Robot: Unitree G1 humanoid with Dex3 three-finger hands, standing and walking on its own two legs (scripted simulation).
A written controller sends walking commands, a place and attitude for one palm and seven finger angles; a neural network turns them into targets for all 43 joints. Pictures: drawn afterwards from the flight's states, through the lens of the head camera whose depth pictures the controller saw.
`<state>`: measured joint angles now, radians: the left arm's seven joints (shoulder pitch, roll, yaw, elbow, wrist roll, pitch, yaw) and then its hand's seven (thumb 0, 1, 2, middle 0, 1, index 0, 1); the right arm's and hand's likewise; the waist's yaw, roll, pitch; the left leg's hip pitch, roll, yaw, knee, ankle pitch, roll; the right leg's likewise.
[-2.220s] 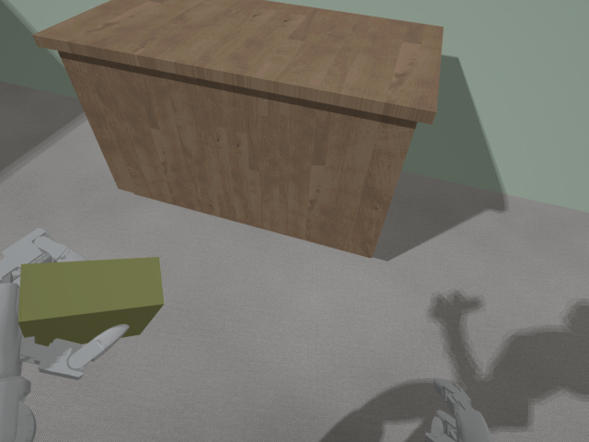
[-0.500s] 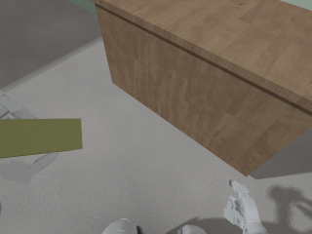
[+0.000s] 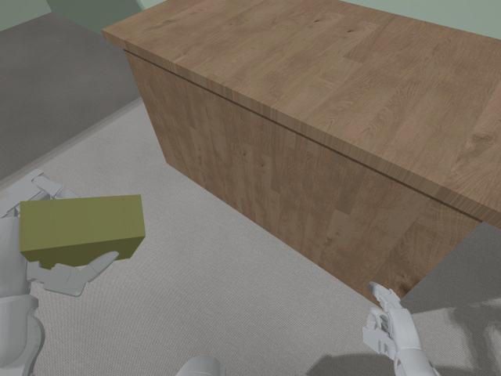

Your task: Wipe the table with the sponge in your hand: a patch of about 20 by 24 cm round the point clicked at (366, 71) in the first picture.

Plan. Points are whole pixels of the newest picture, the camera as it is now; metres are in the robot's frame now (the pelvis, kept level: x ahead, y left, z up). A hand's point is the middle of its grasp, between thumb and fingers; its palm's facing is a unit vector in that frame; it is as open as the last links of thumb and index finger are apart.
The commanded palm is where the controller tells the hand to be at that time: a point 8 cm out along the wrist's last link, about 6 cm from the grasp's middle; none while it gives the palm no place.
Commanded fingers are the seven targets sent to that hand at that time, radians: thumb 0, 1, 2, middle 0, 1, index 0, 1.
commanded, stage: turn to face it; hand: left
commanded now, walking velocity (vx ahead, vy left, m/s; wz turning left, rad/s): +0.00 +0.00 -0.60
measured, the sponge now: (102, 234) +0.25 +0.20 +0.16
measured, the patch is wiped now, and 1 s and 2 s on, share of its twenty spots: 0.00 0.00 0.00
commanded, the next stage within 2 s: take the last steps up to it in 1.58 s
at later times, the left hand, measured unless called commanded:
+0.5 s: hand (94, 246) +0.22 +0.19 +0.18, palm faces +0.13 -0.90 -0.41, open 9.3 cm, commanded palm +0.18 +0.25 +0.19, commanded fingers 0.00 0.10 1.30 -1.20 -1.60 -1.20 -1.60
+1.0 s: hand (218, 283) +0.19 +0.04 +0.18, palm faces -0.26 -0.78 -0.56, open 9.3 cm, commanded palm +0.17 +0.13 +0.19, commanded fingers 0.00 0.10 1.30 -1.20 -1.60 -1.20 -1.60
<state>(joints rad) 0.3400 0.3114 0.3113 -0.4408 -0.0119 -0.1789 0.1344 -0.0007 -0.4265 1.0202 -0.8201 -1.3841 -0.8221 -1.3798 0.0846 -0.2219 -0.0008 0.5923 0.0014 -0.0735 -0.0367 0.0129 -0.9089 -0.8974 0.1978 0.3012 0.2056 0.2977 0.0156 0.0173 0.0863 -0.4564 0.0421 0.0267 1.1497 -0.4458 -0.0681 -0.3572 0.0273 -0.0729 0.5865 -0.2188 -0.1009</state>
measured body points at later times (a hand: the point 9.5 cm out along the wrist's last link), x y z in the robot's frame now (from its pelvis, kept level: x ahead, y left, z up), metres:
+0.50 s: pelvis -0.05 +0.02 +0.00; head -0.02 +0.02 +0.45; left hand +0.21 +0.24 +0.20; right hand +0.06 -0.24 -0.08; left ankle -0.01 +0.15 -0.73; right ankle +0.04 -0.06 -0.71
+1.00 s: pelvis -0.12 -0.01 +0.00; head -0.06 -0.04 +0.45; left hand +0.20 +0.09 +0.21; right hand -0.14 -0.31 -0.09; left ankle -0.05 +0.10 -0.69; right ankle -0.14 -0.11 -0.73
